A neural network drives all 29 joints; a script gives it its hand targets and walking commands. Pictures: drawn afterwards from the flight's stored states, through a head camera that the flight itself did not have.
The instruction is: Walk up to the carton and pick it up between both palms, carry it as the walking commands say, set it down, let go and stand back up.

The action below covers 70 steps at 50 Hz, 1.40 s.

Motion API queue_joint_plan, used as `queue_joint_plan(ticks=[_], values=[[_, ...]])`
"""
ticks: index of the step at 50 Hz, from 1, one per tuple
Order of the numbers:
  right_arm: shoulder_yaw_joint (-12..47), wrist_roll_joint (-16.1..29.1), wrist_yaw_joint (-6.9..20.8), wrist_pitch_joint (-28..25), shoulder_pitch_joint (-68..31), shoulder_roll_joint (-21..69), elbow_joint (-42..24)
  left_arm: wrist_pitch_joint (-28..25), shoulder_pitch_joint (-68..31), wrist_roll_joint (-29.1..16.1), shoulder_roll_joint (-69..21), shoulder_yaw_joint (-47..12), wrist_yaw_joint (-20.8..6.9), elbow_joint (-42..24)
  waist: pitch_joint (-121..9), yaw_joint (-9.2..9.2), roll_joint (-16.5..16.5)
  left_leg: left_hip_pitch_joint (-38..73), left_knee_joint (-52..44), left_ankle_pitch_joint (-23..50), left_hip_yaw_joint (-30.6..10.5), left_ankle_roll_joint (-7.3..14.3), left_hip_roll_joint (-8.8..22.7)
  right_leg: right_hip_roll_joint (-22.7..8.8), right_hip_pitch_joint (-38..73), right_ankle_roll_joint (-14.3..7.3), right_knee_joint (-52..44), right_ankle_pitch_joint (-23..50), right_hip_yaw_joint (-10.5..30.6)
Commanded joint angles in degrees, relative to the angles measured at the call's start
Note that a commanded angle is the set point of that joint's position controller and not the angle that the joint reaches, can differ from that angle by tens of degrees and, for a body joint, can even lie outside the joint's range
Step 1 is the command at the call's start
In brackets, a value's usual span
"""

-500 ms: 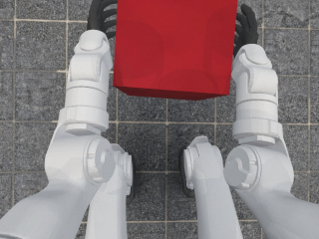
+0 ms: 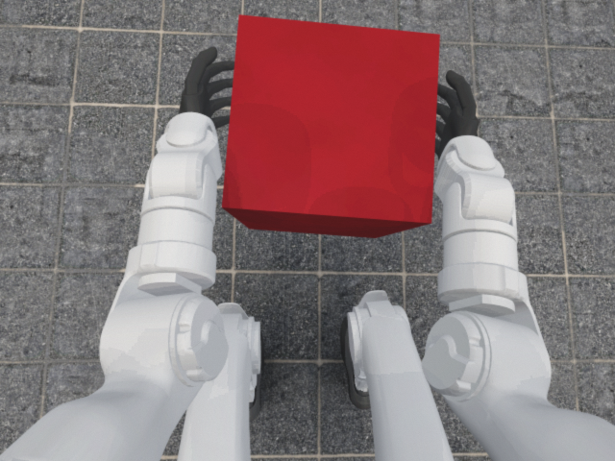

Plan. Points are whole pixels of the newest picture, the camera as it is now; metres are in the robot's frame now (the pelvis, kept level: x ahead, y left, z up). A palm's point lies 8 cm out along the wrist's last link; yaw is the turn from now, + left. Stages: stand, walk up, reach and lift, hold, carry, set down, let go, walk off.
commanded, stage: reach and lift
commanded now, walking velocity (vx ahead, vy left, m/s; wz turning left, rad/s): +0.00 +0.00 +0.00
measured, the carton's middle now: (323, 153) +0.49 -0.04 -0.13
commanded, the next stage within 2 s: none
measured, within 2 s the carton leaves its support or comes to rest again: neither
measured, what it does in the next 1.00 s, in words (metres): rises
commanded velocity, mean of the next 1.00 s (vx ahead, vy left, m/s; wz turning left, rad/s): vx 0.00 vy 0.00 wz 0.00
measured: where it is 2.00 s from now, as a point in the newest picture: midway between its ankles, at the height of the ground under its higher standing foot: (304, 383)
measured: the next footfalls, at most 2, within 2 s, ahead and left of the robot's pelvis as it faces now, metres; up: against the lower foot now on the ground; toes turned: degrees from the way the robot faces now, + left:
none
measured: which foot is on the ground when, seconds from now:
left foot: down 0.00-1.00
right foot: down 0.00-1.00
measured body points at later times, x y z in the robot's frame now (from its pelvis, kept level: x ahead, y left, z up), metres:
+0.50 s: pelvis +0.01 +0.00 +0.06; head +0.24 +0.00 +0.45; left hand +0.51 +0.11 +0.01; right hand +0.46 -0.19 +0.01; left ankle +0.09 +0.12 -0.49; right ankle +0.10 -0.13 -0.49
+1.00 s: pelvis +0.03 +0.01 +0.12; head +0.22 +0.01 +0.53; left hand +0.48 +0.11 +0.08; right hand +0.44 -0.19 +0.08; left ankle +0.09 +0.12 -0.49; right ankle +0.10 -0.13 -0.49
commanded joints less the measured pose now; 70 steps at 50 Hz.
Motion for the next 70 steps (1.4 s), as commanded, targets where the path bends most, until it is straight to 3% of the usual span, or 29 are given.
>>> queue_joint_plan(ticks=[1, 34, 70], values=[[32.1, 11.1, 16.1, -1.3, -39.8, 56.4, 2.2, -0.6, -32.0, -9.0, -61.2, -27.2, -14.3, 4.6, -57.7, -2.44, 1.8, 33.5, -10.3, 12.2, 5.5, -0.3, -8.3, 8.7, 33.0, 0.2, -9.3, 15.4, -6.9], [34.8, 9.2, 17.0, -2.2, -26.3, 61.5, 1.1, -1.7, -18.7, -6.9, -65.5, -29.3, -15.5, 2.6, -49.9, -2.10, 1.1, 48.2, -25.6, 13.7, 3.0, 0.1, -7.8, 8.9, 48.2, -0.1, -23.9, 16.8, -4.8], [38.4, 7.2, 17.9, -1.8, -8.3, 64.3, -3.0, -1.6, -1.5, -4.9, -66.4, -33.0, -17.9, -2.8, -35.8, -1.52, 0.2, 70.1, -47.3, 21.3, -0.2, 1.5, -5.6, 7.5, 72.1, -1.0, -44.9, 24.1, -1.7]])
